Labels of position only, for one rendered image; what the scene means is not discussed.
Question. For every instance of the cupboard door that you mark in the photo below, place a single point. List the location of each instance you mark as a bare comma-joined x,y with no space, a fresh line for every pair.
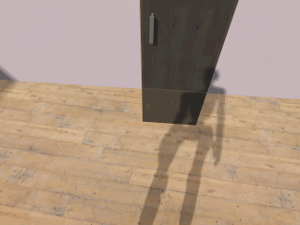
187,37

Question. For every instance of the handle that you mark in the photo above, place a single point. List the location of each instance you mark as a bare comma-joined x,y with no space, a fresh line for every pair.
151,28

